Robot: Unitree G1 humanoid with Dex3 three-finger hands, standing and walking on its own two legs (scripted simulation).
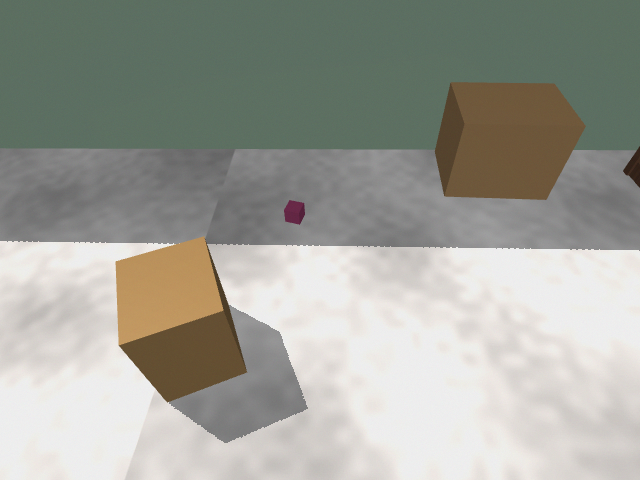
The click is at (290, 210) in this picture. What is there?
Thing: cube
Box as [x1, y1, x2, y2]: [284, 200, 304, 224]
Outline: 289,200 284,209 285,221 299,224 304,214 303,203
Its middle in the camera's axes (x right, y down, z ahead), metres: -0.12 -0.12 +1.79
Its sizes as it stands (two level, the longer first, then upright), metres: 0.072 0.072 0.072
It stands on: the floor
